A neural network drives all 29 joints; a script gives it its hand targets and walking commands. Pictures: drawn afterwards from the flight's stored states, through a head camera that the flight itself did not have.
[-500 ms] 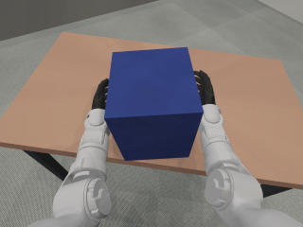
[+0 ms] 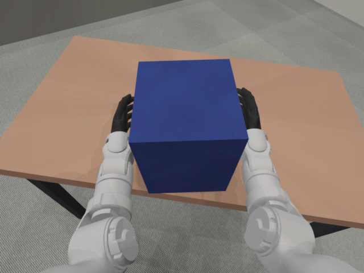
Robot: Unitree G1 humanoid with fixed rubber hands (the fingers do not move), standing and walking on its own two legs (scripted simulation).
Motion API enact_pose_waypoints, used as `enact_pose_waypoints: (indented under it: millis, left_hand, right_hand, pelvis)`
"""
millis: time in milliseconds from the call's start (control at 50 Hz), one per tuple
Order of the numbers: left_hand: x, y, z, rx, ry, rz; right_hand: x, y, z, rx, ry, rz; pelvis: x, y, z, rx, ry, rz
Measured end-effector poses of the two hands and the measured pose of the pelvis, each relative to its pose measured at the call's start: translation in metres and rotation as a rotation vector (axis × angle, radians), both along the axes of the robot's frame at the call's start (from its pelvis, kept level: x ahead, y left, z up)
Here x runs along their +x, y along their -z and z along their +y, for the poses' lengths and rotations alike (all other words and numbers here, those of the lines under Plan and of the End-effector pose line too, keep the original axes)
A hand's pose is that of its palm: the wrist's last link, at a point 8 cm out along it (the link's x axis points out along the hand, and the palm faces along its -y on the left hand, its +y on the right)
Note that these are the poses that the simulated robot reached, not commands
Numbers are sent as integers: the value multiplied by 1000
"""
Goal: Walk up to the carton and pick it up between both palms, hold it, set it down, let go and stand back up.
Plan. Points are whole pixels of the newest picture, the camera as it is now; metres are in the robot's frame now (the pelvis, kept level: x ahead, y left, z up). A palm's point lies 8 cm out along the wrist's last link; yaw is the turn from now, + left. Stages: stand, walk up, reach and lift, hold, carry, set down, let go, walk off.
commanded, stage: set down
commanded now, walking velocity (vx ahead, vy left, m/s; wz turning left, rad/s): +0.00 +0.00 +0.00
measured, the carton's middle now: (185, 131) +0.41 +0.00 +0.03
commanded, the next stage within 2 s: none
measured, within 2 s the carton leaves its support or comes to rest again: rests again in 0.88 s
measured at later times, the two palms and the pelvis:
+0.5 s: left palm (124, 129) +0.40 +0.14 +0.05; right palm (251, 129) +0.40 -0.15 +0.06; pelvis +0.00 +0.00 +0.00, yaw -1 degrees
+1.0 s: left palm (116, 129) +0.41 +0.16 +0.04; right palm (243, 125) +0.43 -0.14 +0.05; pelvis -0.01 +0.00 -0.01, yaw -3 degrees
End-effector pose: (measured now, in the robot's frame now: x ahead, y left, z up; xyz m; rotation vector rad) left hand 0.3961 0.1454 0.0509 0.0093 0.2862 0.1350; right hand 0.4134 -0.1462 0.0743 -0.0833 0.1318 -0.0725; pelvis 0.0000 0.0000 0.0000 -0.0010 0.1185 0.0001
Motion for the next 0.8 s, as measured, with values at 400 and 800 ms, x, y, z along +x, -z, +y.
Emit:
enact_pose_waypoints:
  millis: [400, 800]
  left_hand:
    - [1, 2, -6, 6, 23, -36]
    - [5, 11, -4, 40, 15, -3]
  right_hand:
    - [-9, 9, -7, -21, 33, -1]
    - [-5, 19, -7, 5, 10, 52]
  pelvis:
    - [-4, 1, 3, 0, 14, 18]
    - [-6, 2, 2, -1, 36, 41]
